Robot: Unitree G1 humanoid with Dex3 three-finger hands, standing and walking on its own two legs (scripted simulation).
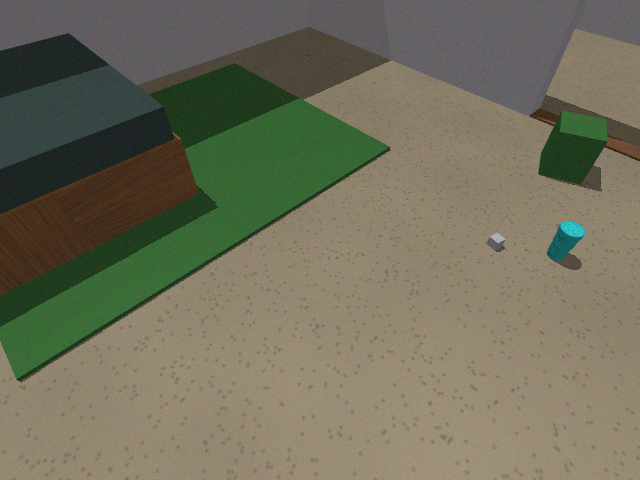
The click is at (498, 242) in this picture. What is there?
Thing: cube
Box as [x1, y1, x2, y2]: [486, 233, 505, 250]
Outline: 497,233 490,236 486,243 494,250 501,246 505,239
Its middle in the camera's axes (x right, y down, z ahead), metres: +0.74 +0.00 +1.65
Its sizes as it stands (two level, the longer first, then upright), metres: 0.046 0.046 0.046
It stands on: the floor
